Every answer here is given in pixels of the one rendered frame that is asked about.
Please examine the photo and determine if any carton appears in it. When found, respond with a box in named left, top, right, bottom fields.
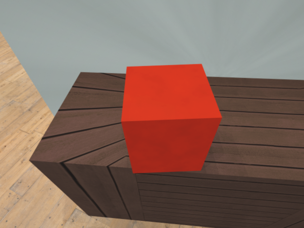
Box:
left=121, top=64, right=222, bottom=173

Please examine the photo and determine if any pedestal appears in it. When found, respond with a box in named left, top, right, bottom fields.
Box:
left=29, top=72, right=304, bottom=228

